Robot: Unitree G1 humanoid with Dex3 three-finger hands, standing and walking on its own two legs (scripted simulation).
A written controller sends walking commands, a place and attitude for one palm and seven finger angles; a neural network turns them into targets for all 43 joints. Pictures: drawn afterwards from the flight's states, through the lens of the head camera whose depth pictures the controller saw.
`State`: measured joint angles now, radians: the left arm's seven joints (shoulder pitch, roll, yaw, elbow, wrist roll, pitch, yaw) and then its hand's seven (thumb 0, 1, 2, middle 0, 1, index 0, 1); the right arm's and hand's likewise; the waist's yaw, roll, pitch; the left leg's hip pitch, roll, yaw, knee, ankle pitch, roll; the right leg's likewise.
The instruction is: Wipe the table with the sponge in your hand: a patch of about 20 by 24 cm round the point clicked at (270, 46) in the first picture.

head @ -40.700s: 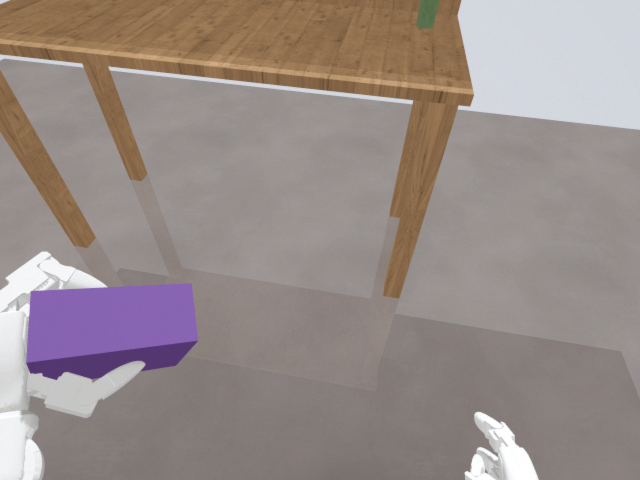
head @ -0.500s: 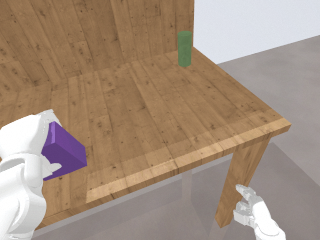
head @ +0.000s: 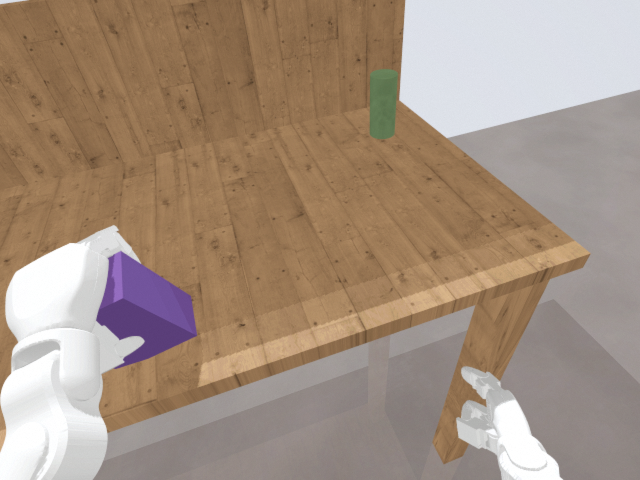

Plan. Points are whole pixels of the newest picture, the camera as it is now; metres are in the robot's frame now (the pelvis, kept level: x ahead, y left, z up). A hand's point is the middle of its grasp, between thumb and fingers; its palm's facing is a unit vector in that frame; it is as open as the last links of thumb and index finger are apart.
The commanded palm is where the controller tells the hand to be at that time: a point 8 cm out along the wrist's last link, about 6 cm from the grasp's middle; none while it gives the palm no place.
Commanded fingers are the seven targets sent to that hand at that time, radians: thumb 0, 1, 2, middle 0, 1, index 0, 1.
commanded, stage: lift the sponge slowly off the table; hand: left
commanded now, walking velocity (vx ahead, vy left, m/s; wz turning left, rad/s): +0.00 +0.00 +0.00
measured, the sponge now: (134, 322) +0.22 +0.27 +0.12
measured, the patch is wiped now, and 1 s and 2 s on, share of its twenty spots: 1.00 1.00 1.00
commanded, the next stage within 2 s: bring the sponge back beside the body in 1.86 s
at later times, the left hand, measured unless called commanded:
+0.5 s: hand (125, 291) +0.22 +0.25 +0.18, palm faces +0.27 -0.19 -0.94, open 9.9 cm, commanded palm +0.17 +0.25 +0.25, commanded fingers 0.00 0.10 1.30 -1.20 -1.60 -1.20 -1.60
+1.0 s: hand (122, 266) +0.23 +0.25 +0.21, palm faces +0.29 -0.14 -0.95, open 9.9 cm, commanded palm +0.18 +0.25 +0.29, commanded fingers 0.00 0.10 1.30 -1.20 -1.60 -1.20 -1.60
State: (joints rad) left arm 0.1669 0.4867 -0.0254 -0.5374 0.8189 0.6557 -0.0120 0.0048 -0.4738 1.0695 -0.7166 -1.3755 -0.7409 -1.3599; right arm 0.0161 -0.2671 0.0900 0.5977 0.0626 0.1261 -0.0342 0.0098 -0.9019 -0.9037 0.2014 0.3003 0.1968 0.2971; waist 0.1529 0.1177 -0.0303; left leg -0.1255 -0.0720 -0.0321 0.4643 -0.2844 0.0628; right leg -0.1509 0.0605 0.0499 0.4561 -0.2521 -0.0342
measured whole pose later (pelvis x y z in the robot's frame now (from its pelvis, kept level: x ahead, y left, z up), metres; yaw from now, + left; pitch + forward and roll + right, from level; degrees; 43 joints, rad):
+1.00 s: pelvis -0.02 -0.03 +0.00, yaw -1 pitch -5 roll +1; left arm -0.06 0.60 -0.03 -0.41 0.76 0.67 -0.13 -0.01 -0.49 1.07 -0.74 -1.36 -0.76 -1.34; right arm -0.03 -0.28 0.09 0.62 0.06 0.11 -0.06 0.01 -0.90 -0.90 0.20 0.30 0.20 0.30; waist 0.15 0.13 -0.01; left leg -0.10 -0.05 -0.03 0.43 -0.25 0.02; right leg -0.14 0.09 0.05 0.44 -0.22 -0.07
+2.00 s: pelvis -0.03 -0.01 +0.00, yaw -1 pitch -5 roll +0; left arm -0.25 0.63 -0.03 -0.44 0.71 0.74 -0.17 -0.01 -0.49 1.07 -0.74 -1.36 -0.76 -1.34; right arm -0.04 -0.27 0.11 0.60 0.08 0.13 -0.04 0.01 -0.90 -0.90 0.20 0.30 0.20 0.30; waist 0.17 0.12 -0.01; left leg -0.11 -0.07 -0.02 0.41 -0.21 0.05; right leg -0.15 0.06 0.06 0.43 -0.19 -0.04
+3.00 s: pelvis -0.03 -0.02 +0.00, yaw -1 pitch -6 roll +0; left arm 0.00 0.64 0.05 -0.63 0.66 0.73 -0.13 -0.01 -0.49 1.07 -0.74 -1.36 -0.77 -1.34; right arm -0.03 -0.28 0.10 0.58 0.08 0.14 -0.05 0.01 -0.90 -0.90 0.20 0.30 0.20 0.30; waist 0.17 0.13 -0.01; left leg -0.10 -0.05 -0.02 0.44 -0.23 0.03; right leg -0.14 0.08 0.06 0.45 -0.20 -0.06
